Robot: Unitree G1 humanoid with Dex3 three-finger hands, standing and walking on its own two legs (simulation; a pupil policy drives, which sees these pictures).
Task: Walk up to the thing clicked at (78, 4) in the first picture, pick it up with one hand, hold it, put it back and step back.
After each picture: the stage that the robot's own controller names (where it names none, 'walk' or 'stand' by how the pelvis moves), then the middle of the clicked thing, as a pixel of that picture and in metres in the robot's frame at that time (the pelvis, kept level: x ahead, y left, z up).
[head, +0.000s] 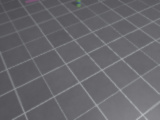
stand; (78, 2) +2.22 +0.09 -0.72
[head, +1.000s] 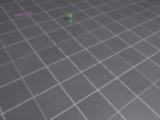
walk; (69, 18) +2.07 +0.15 -0.71
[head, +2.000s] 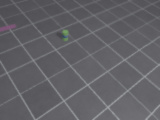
walk; (65, 35) +1.41 +0.13 -0.71
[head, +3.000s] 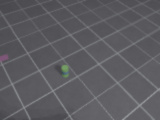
walk; (65, 71) +0.89 +0.15 -0.71
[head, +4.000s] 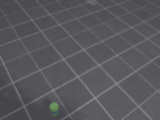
walk; (54, 109) +0.54 +0.19 -0.71
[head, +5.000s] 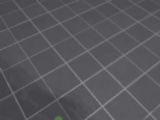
stand; out of the picture +0.38 +0.17 -0.70
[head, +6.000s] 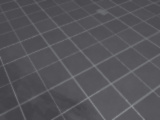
stand; out of the picture +0.35 +0.18 -0.72
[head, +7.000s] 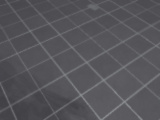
stand; out of the picture +0.32 +0.21 -0.71
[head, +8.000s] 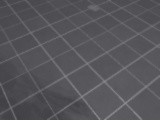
stand; out of the picture +0.31 +0.21 -0.71
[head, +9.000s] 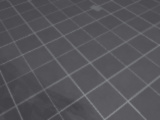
stand; out of the picture +0.34 +0.20 -0.73
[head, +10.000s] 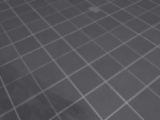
stand; out of the picture +0.33 +0.21 -0.73
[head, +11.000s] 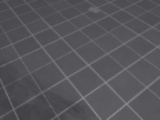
stand; out of the picture +0.32 +0.21 -0.73
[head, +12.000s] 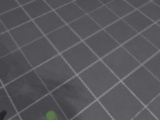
go down; (51, 117) +0.35 +0.21 -0.67
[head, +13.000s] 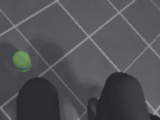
go down; (22, 62) +0.42 +0.22 -0.30
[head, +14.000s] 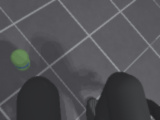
close in; (21, 60) +0.42 +0.22 -0.29
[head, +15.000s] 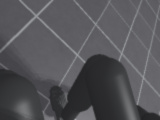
close in; out of the picture +0.41 +0.26 -0.23
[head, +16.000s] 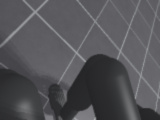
close; out of the picture +0.40 +0.27 -0.23
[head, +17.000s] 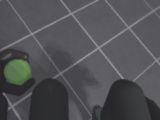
lift; (19, 75) +0.32 +0.24 -0.08
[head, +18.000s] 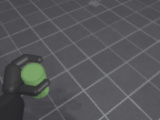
hold; (36, 81) +0.33 +0.17 +0.06
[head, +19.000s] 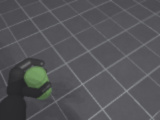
hold; (39, 84) +0.33 +0.17 +0.01
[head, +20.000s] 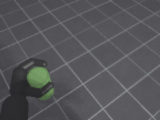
hold; (41, 84) +0.33 +0.16 +0.01
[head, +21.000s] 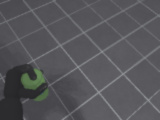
crouch; (36, 85) +0.34 +0.18 -0.05
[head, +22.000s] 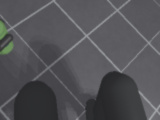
lower; out of the picture +0.47 +0.24 -0.09
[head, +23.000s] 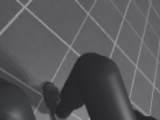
lower; out of the picture +0.44 +0.27 -0.23
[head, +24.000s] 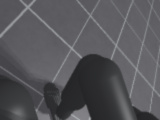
lower; out of the picture +0.43 +0.28 -0.24
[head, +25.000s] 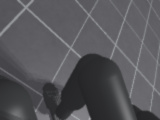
lower; out of the picture +0.43 +0.28 -0.23
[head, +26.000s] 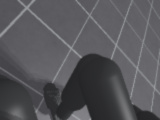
lower; out of the picture +0.43 +0.28 -0.23
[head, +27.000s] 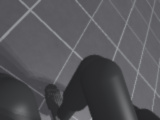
open; out of the picture +0.42 +0.26 -0.24
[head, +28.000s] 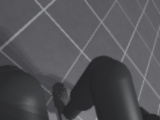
stand; out of the picture +0.42 +0.25 -0.23
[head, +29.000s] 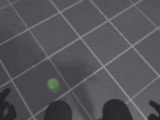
walk; (54, 85) +0.40 +0.17 -0.49
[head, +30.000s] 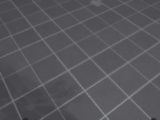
stand; out of the picture +0.35 +0.16 -0.66
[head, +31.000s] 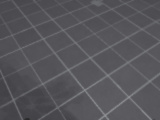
stand; out of the picture +0.36 +0.16 -0.67
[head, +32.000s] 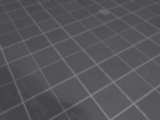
stand; out of the picture +0.37 +0.14 -0.72
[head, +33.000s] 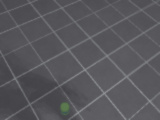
walk; (65, 108) +0.41 +0.09 -0.71
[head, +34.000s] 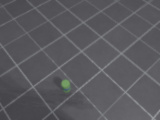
walk; (66, 86) +0.57 +0.16 -0.69
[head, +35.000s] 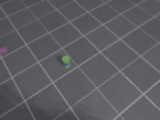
walk; (66, 62) +0.85 +0.20 -0.70
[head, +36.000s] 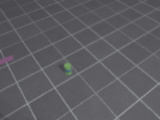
stand; (68, 69) +0.96 +0.19 -0.71
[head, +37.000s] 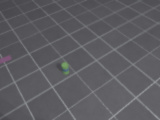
stand; (65, 68) +0.97 +0.21 -0.73
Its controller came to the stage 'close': yes
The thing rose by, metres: 0.73
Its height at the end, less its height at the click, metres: +0.00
